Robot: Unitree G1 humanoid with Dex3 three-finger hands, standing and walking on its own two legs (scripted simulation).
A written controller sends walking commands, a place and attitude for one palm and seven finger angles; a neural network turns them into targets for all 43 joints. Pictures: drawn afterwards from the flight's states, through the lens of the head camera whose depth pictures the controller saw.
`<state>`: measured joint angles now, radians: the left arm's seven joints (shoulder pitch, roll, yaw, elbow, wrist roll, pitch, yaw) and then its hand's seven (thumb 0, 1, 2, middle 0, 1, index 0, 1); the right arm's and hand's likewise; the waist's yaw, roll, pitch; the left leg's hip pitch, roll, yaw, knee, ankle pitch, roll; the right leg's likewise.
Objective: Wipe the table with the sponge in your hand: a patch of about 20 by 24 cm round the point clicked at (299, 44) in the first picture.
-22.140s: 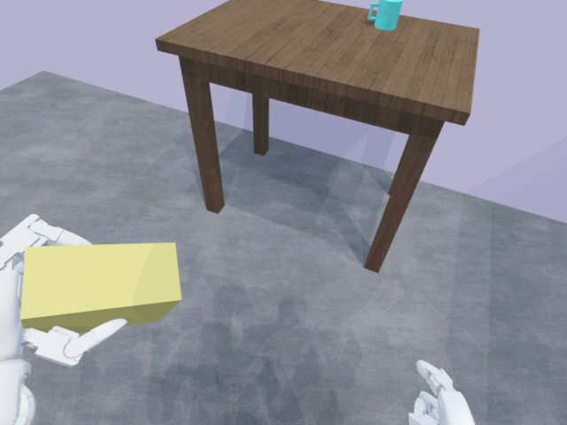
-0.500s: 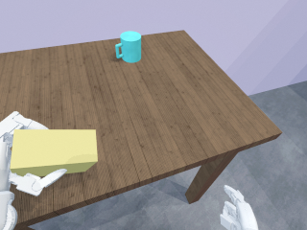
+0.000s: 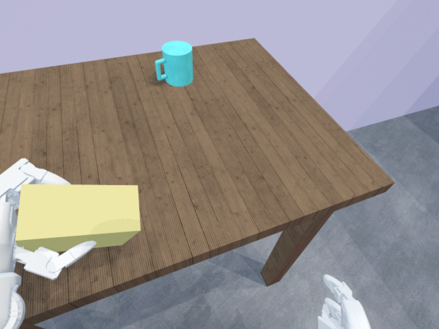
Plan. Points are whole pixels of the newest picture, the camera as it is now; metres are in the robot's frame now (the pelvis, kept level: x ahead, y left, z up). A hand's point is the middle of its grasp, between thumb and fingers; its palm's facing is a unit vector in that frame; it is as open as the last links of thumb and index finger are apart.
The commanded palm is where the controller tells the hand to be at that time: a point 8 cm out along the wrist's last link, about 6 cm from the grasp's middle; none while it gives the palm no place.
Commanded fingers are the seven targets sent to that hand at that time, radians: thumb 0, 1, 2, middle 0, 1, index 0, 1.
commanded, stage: come to a stop and stand still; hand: left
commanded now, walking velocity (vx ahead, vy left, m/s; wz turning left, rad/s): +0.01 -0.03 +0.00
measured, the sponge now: (98, 219) +0.24 +0.20 +0.12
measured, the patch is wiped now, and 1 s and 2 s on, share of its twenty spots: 0.00 0.00 0.00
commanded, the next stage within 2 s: look again from close up in 0.86 s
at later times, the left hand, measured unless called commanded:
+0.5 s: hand (41, 195) +0.24 +0.26 +0.17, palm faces +0.41 -0.84 -0.34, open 10.4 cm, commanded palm +0.18 +0.29 +0.17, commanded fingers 0.00 0.10 1.30 -1.20 -1.60 -1.20 -1.60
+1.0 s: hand (30, 214) +0.22 +0.27 +0.16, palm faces +0.38 -0.85 -0.36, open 10.4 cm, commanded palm +0.16 +0.30 +0.17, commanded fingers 0.00 0.10 1.30 -1.20 -1.60 -1.20 -1.60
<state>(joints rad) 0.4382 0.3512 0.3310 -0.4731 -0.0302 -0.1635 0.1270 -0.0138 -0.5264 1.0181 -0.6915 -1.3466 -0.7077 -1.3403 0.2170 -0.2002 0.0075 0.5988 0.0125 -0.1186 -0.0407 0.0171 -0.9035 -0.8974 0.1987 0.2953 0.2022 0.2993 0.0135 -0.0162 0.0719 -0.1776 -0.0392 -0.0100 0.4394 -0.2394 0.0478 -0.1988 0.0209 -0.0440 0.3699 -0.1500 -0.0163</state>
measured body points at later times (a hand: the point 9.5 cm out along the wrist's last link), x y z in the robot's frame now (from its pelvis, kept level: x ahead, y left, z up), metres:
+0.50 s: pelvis +0.02 +0.01 +0.00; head +0.05 +0.04 +0.44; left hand +0.22 +0.31 +0.18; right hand +0.20 -0.21 -0.07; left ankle +0.00 +0.09 -0.74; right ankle +0.03 -0.11 -0.74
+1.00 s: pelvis +0.00 +0.02 +0.00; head +0.03 +0.05 +0.45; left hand +0.19 +0.31 +0.18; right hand +0.18 -0.19 -0.07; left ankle +0.00 +0.09 -0.74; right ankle +0.03 -0.11 -0.74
